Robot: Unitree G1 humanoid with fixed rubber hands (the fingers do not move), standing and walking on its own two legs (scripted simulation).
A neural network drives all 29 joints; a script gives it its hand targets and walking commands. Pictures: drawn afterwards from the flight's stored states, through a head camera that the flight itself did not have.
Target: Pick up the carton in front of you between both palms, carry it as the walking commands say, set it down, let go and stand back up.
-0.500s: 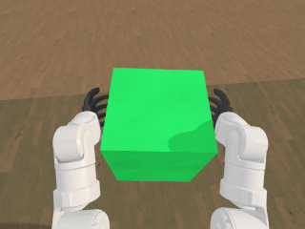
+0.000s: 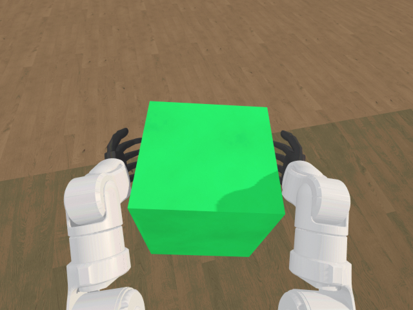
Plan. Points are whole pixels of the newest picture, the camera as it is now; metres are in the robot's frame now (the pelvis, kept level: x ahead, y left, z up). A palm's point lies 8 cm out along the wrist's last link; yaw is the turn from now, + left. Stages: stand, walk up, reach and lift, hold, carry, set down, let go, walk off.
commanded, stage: carry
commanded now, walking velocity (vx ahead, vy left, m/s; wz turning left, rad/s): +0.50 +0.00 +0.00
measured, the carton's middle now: (204, 186) +0.35 -0.02 +0.06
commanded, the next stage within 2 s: none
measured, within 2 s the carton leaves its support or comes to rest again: neither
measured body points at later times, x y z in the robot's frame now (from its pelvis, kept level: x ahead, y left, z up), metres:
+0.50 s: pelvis +0.30 -0.04 +0.04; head +0.33 -0.05 +0.49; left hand +0.64 +0.14 +0.17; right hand +0.67 -0.16 +0.17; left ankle +0.34 +0.08 -0.59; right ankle +0.29 -0.12 -0.69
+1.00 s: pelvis +0.62 -0.02 +0.08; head +0.65 -0.02 +0.53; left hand +0.98 +0.11 +0.23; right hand +0.97 -0.19 +0.23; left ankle +0.56 +0.08 -0.65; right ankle +0.75 -0.13 -0.60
